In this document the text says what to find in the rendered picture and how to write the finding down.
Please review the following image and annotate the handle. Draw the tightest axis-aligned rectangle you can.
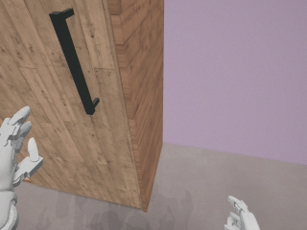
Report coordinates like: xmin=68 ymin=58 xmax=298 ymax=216
xmin=49 ymin=8 xmax=100 ymax=115

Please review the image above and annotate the wardrobe door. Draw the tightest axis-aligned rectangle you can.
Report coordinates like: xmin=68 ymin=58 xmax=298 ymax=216
xmin=0 ymin=0 xmax=143 ymax=209

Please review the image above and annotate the robot right hand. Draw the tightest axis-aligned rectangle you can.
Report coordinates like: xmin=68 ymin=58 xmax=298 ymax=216
xmin=224 ymin=195 xmax=260 ymax=230

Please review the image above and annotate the robot left hand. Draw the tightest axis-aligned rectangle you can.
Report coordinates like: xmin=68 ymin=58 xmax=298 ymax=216
xmin=0 ymin=106 xmax=43 ymax=192

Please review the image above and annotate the left robot forearm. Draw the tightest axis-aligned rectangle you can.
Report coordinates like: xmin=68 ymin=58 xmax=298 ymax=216
xmin=0 ymin=191 xmax=19 ymax=230

